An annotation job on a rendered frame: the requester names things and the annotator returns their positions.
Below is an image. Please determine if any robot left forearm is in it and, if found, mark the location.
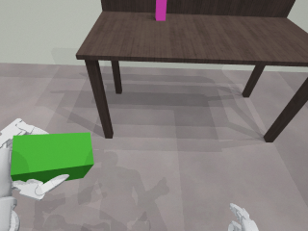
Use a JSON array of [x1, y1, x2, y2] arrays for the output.
[[0, 196, 20, 231]]

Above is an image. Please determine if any robot left hand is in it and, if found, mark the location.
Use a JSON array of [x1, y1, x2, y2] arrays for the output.
[[0, 118, 69, 201]]

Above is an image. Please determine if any table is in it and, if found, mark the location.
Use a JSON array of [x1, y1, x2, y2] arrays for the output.
[[75, 0, 308, 142]]

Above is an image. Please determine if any sponge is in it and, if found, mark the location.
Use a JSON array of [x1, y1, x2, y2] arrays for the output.
[[11, 132, 94, 184]]

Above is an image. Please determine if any robot right hand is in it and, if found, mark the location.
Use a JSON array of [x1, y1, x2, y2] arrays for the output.
[[227, 203, 259, 231]]

